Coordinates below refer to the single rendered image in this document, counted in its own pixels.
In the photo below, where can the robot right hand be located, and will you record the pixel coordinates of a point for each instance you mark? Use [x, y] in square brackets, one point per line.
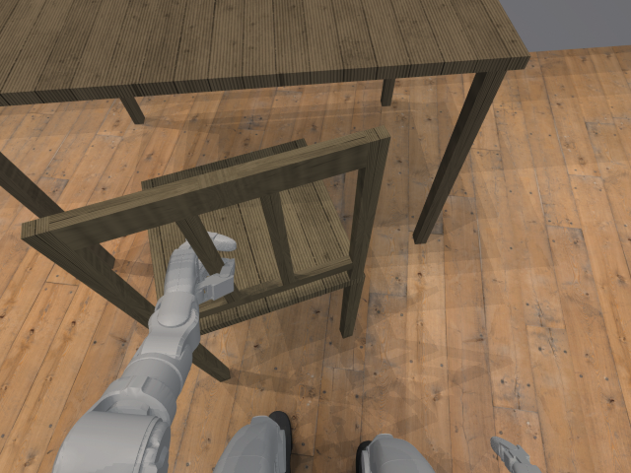
[515, 458]

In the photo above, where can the robot left foot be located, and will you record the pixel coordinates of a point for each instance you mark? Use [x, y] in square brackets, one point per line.
[283, 421]

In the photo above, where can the left robot forearm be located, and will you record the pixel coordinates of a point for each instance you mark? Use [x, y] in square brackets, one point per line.
[156, 374]

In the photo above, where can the robot right shin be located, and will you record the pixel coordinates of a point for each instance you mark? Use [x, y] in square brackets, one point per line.
[381, 436]

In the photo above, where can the robot left hand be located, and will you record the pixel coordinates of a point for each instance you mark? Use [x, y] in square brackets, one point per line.
[185, 270]

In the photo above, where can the table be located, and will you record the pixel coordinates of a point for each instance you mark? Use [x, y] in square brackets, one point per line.
[83, 50]

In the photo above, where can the left robot upper arm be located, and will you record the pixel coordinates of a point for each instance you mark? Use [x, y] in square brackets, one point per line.
[106, 442]

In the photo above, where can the chair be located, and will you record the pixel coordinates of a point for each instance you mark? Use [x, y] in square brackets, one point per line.
[291, 244]

